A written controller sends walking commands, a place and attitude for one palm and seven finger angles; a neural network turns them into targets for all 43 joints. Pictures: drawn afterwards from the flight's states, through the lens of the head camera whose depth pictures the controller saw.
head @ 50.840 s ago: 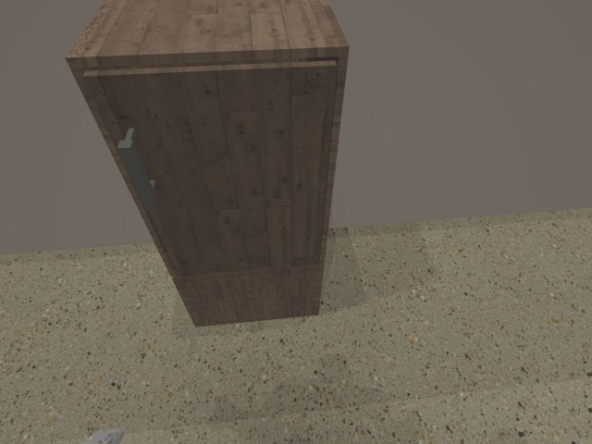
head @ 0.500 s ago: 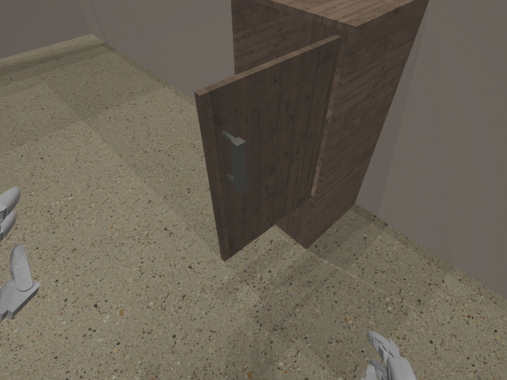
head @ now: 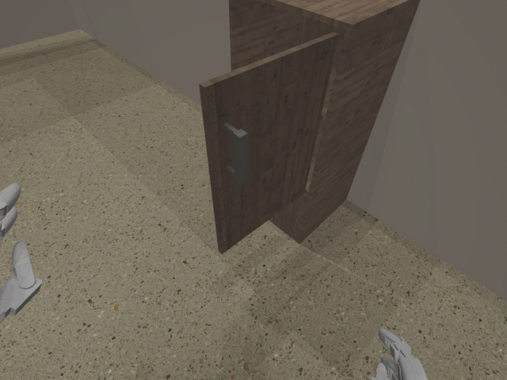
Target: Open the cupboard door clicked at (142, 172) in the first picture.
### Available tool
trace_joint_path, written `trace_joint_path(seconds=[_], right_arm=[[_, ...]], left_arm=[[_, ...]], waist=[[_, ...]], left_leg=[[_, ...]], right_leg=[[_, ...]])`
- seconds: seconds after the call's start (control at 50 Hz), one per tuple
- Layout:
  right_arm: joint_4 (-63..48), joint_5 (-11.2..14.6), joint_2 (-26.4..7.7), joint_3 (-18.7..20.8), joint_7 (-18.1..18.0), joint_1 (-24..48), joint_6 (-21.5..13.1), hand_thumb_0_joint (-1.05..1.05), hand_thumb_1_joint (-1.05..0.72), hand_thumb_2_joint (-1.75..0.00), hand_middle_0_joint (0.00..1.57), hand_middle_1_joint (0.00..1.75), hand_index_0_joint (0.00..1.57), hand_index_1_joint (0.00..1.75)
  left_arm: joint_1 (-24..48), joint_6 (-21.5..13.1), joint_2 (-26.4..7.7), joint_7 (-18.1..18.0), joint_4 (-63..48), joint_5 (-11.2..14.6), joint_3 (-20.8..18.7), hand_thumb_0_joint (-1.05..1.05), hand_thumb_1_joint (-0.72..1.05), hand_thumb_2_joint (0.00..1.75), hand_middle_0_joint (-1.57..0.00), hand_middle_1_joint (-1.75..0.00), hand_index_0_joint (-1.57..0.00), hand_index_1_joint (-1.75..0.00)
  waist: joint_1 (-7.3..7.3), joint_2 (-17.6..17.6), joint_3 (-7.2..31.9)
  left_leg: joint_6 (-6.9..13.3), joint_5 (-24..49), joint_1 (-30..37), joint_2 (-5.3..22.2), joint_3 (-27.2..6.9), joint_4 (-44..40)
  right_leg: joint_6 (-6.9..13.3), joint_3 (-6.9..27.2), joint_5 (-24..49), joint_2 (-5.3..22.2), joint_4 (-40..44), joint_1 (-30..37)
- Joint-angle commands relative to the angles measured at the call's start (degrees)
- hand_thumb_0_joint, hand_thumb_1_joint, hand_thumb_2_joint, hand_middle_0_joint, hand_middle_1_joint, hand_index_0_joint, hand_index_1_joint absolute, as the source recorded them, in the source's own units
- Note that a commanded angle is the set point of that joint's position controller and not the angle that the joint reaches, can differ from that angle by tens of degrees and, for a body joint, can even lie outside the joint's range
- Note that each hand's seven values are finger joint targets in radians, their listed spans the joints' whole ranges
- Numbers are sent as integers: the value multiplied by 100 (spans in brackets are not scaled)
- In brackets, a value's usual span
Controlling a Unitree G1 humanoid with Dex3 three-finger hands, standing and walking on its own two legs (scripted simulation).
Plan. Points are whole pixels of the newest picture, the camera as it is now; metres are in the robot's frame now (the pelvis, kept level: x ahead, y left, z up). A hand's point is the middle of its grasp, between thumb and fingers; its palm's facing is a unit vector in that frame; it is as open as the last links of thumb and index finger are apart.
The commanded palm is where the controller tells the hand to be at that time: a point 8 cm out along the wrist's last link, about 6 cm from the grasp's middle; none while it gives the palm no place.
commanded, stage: stop stepping back and stand still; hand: left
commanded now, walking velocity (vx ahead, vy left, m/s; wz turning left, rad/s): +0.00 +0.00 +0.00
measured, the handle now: (234, 154) +0.58 +0.08 +0.02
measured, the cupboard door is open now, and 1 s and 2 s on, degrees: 87 87 87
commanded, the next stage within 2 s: let the arm hang, fingers relaxed in 0.08 s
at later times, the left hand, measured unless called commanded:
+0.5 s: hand out of the picture +0.05 +0.17 -0.18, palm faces -0.01 -0.99 -0.16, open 7.4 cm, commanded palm none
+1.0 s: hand out of the picture +0.02 +0.21 -0.16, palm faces +0.06 -0.95 -0.32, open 7.4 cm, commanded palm none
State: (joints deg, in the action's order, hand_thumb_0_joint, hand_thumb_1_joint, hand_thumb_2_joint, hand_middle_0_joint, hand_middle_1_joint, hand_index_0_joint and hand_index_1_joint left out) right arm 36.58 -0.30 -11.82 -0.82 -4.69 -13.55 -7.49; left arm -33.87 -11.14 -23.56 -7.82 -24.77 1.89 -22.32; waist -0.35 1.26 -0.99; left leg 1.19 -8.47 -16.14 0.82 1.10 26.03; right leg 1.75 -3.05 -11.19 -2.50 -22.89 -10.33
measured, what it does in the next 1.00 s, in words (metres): stands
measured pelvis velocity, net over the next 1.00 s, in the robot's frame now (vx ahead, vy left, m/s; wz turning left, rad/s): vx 0.01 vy -0.02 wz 0.06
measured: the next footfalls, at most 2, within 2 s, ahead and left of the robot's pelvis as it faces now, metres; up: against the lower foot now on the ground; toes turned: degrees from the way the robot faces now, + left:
none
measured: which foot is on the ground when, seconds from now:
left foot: down 0.00-1.00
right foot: down 0.00-1.00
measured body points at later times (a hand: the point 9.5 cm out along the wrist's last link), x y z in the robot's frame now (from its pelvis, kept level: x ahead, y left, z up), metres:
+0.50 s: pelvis -0.01 +0.00 -0.01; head +0.01 +0.01 +0.44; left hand +0.05 +0.22 -0.16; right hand +0.08 -0.27 -0.14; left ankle +0.06 +0.10 -0.74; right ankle +0.01 -0.10 -0.74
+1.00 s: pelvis +0.01 -0.02 +0.00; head +0.03 -0.04 +0.45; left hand +0.02 +0.26 -0.14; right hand +0.06 -0.26 -0.17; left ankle +0.06 +0.10 -0.74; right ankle +0.01 -0.10 -0.74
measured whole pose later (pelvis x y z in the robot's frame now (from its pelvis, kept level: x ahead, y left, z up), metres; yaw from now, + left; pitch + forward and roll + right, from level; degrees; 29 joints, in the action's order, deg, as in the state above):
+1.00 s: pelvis +0.01 -0.02 +0.00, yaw +3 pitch -2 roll +0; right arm 64.8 -1.3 -12.6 0.1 -0.9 -10.6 1.3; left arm -11.5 -0.1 -14.9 -0.7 65.4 -0.4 -1.0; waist -0.2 2.7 -3.8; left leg 0.2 -7.6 -13.7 -0.9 -1.9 23.5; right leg 3.2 -6.1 -13.9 -1.0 -24.5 -8.6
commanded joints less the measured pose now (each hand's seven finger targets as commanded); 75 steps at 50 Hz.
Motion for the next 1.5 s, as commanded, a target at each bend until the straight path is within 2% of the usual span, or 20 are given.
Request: trace_joint_path(seconds=[0.0,0.08,0.14,0.16,0.18,0.2,0.22,0.26,0.3,0.32,0.36,0.42,0.5,0.56,0.62,0.66,0.72,0.92,1.08,1.48], right_arm=[[-871,-13,-744,270,-87,650,-392,0,-90,-90,20,30,20,30],[-846,-43,-733,240,-110,634,-468,0,-90,-90,20,30,20,30],[-837,-62,-706,245,-106,630,-503,0,-90,-90,20,30,20,30],[734,0,-1781,567,412,915,-447,0,-90,-90,20,30,20,30],[692,66,-1448,527,437,436,-5,0,-90,-90,20,30,20,30],[530,90,-1419,507,422,384,104,0,-90,-90,20,30,20,30],[585,24,-1408,472,426,453,167,0,-90,-90,20,30,20,30],[619,-29,-1470,426,428,516,284,0,-90,-90,20,30,20,30],[762,-58,-1517,416,447,610,377,0,-90,-90,20,30,20,30],[875,-66,-1480,397,454,617,431,0,-90,-90,20,30,20,30],[1046,-95,-1228,316,472,596,570,0,-90,-90,20,30,20,30],[1315,-137,-1024,228,464,559,725,0,-90,-90,20,30,20,30],[1648,-122,-970,214,404,469,775,0,-90,-90,20,30,20,30],[1869,-99,-964,253,360,331,778,0,-90,-90,20,30,20,30],[2128,-92,-946,276,334,148,790,0,-90,-90,20,30,20,30],[2239,-82,-933,294,323,75,794,0,-90,-90,20,30,20,30],[2409,-87,-921,295,312,-22,808,0,-90,-90,20,30,20,30],[2623,-111,-926,270,333,132,769,0,-90,-90,20,30,20,30],[2684,-106,-853,198,323,313,704,0,-90,-90,20,30,20,30],[2702,-88,-770,184,249,301,741,0,-90,-90,20,30,20,30]], left_arm=[[710,-320,-978,-147,-1189,-37,-644,0,90,90,-20,-30,-20,-30],[892,-351,-988,-175,-1341,-110,-630,0,90,90,-20,-30,-20,-30],[722,-363,-1053,-190,-1316,-125,-737,0,90,90,-20,-30,-20,-30],[922,554,199,659,3506,-441,1582,0,90,90,-20,-30,-20,-30],[865,959,92,787,3707,-374,1411,0,90,90,-20,-30,-20,-30],[892,1075,105,814,3574,-340,1449,0,90,90,-20,-30,-20,-30],[1064,1059,142,806,3734,-354,1503,0,90,90,-20,-30,-20,-30],[1374,1031,-28,788,4257,-403,1576,0,90,90,-20,-30,-20,-30],[1694,1015,-185,787,4901,-414,1620,0,90,90,-20,-30,-20,-30],[1884,1023,-212,781,5226,-403,1668,0,90,90,-20,-30,-20,-30],[2114,1077,-148,753,5840,-355,1805,0,90,90,-20,-30,-20,-30],[2212,1120,-41,722,6631,-307,1952,0,90,90,-20,-30,-20,-30],[1897,1097,46,713,7531,-270,1988,0,90,90,-20,-30,-20,-30],[1824,1047,54,718,8010,-261,1951,0,90,90,-20,-30,-20,-30],[1876,1026,105,719,8349,-242,1974,0,90,90,-20,-30,-20,-30],[1907,1016,138,714,8513,-245,1982,0,90,90,-20,-30,-20,-30],[1974,1028,166,695,8682,-239,2003,0,90,90,-20,-30,-20,-30],[2129,1033,47,676,8832,-236,1971,0,90,90,-20,-30,-20,-30],[2287,984,121,632,8791,-223,1987,0,90,90,-20,-30,-20,-30],[2218,985,293,587,8799,-210,1984,0,90,90,-20,-30,-20,-30]], waist=[[27,214,232],[62,546,266],[99,538,372],[-158,611,-56],[-48,326,395],[-60,435,414],[-12,137,613],[39,-771,653],[59,-1251,661],[26,-1273,591],[-35,-690,326],[-64,288,56],[39,933,112],[49,702,241],[-9,445,145],[-31,11,13],[-64,-156,-200],[17,-277,-283],[60,-93,-12],[19,-163,-18]], left_leg=[[32,-944,259,353,-631,-721],[87,-1374,54,448,-843,-1116],[83,-1410,-43,436,-875,-1215],[213,431,-777,621,-1216,-81],[138,1107,-238,626,-925,44],[168,1119,-125,680,-897,102],[284,768,-391,757,-1206,33],[362,842,-441,737,-1398,-39],[314,552,-452,553,-1276,61],[256,460,-337,421,-1144,149],[151,210,-110,230,-899,243],[97,-228,14,209,-888,-10],[122,-821,-193,277,-1114,-545],[115,-732,-49,289,-1052,-519],[105,-699,192,293,-998,-489],[107,-484,333,295,-912,-400],[108,-421,425,316,-882,-406],[108,-233,366,339,-875,-617],[72,831,467,439,-823,-653],[-1,850,744,421,-597,-552]], right_leg=[[-141,562,-978,472,680,-368],[-172,453,-802,346,411,-40],[-172,406,-612,322,342,215],[30,256,251,738,-442,-449],[41,419,120,753,-414,-415],[37,360,-214,712,-519,-577],[82,339,-585,631,-687,-476],[153,407,-387,598,-710,-192],[264,578,-278,804,-449,-136],[336,683,-251,937,-301,-258],[418,769,-603,1125,-37,-627],[374,764,-1200,1059,155,-818],[285,671,-1211,867,212,-291],[314,656,-1066,922,407,-89],[354,648,-1196,961,593,-274],[356,619,-1184,1002,742,-390],[362,600,-1321,1007,822,-574],[313,558,-1166,982,756,-306],[178,461,283,1012,549,301],[4,467,906,1001,771,447]])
